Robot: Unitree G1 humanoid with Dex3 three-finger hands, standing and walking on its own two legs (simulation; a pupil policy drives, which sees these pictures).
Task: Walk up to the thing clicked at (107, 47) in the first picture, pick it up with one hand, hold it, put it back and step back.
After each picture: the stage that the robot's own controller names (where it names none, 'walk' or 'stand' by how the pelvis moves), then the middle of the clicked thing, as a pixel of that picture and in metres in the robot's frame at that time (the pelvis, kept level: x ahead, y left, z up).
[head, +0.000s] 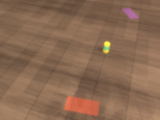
stand; (106, 47) +1.40 -0.30 -0.72
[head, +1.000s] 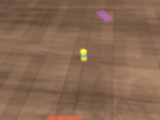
walk; (83, 55) +1.29 +0.07 -0.69
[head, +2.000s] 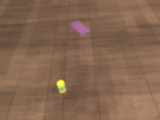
walk; (61, 86) +0.83 +0.27 -0.71
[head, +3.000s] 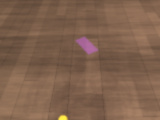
walk; out of the picture +0.52 +0.20 -0.72
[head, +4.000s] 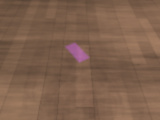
stand; out of the picture +0.38 +0.21 -0.71
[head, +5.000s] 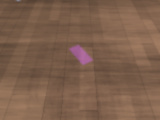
stand; out of the picture +0.37 +0.19 -0.73
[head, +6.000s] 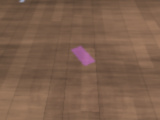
stand; out of the picture +0.36 +0.20 -0.73
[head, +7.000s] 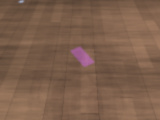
stand; out of the picture +0.35 +0.21 -0.73
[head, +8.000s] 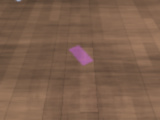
stand; out of the picture +0.34 +0.21 -0.73
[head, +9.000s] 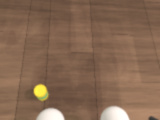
go down; (41, 92) +0.41 +0.20 -0.47
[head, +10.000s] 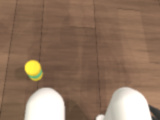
go down; (34, 71) +0.44 +0.21 -0.32
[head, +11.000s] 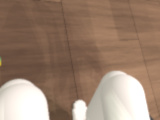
close in; out of the picture +0.43 +0.24 -0.24
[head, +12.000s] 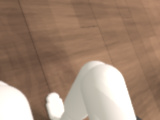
close; out of the picture +0.43 +0.27 -0.23
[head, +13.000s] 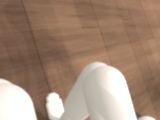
lift; out of the picture +0.42 +0.27 -0.23
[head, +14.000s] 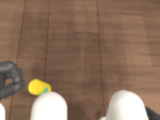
lift; (40, 88) +0.38 +0.20 -0.35
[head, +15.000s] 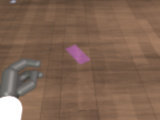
close; out of the picture +0.31 +0.15 -0.67
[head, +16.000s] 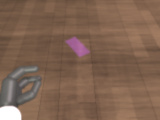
go down; out of the picture +0.30 +0.18 -0.68
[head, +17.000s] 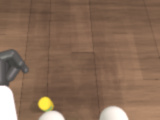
crouch; (46, 104) +0.35 +0.18 -0.48
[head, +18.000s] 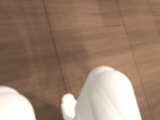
lower; out of the picture +0.38 +0.22 -0.25
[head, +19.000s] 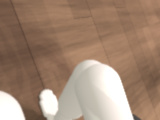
lower; out of the picture +0.37 +0.24 -0.23
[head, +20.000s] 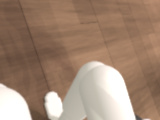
lower; out of the picture +0.37 +0.24 -0.23
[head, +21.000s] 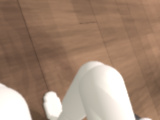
lower; out of the picture +0.37 +0.24 -0.23
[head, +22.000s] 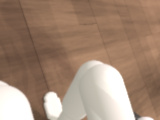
lower; out of the picture +0.37 +0.24 -0.23
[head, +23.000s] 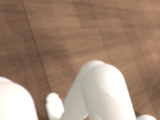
open; out of the picture +0.37 +0.23 -0.22
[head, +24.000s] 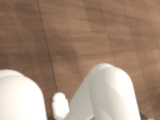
stand; out of the picture +0.29 +0.19 -0.25
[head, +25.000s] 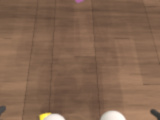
stand; out of the picture +0.26 +0.19 -0.53
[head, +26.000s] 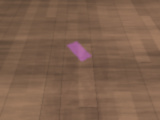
stand; out of the picture +0.21 +0.19 -0.69
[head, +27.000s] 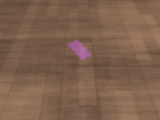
stand; out of the picture +0.21 +0.18 -0.69
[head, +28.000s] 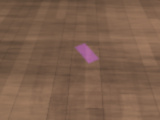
stand; out of the picture +0.22 +0.15 -0.74
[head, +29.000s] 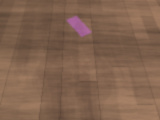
walk; out of the picture +0.29 +0.07 -0.73
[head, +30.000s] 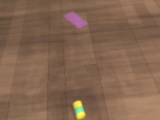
walk; (79, 109) +0.51 +0.07 -0.72
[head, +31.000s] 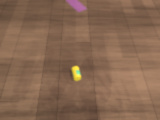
walk; (76, 73) +0.84 +0.06 -0.72
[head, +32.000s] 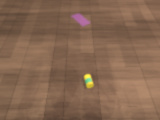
stand; (88, 81) +0.90 -0.03 -0.74
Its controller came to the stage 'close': yes
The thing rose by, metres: 0.01
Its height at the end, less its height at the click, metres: -0.02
